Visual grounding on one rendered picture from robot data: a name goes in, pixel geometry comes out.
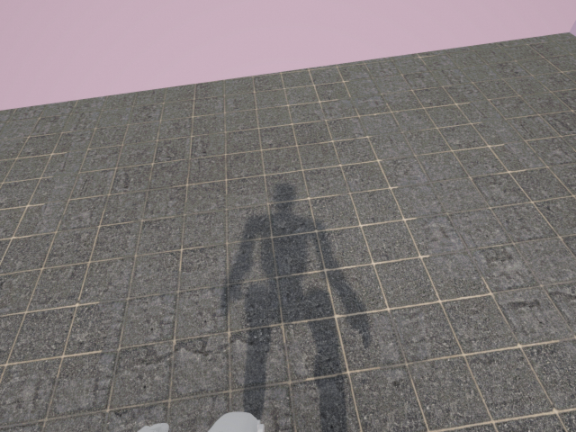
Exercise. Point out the left robot thigh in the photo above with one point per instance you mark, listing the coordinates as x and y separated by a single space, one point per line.
237 422

